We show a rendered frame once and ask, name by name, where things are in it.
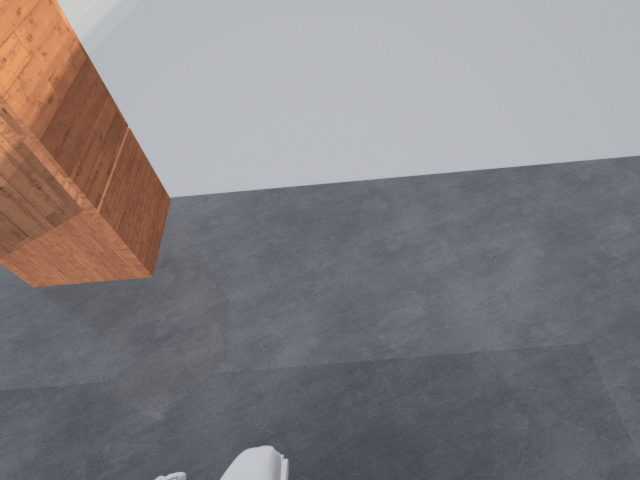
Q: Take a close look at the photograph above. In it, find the robot left thigh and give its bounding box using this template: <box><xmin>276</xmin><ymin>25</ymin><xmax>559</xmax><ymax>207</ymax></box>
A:
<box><xmin>220</xmin><ymin>447</ymin><xmax>289</xmax><ymax>480</ymax></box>

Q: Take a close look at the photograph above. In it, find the cupboard door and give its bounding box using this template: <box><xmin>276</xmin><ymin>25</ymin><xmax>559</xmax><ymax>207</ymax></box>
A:
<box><xmin>0</xmin><ymin>116</ymin><xmax>83</xmax><ymax>259</ymax></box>

